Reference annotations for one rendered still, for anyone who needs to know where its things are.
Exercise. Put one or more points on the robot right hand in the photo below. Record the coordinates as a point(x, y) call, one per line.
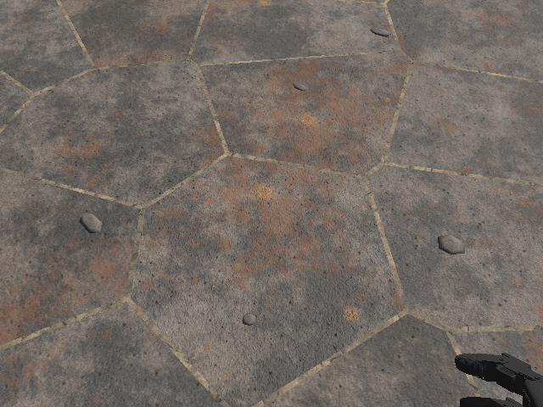
point(507, 371)

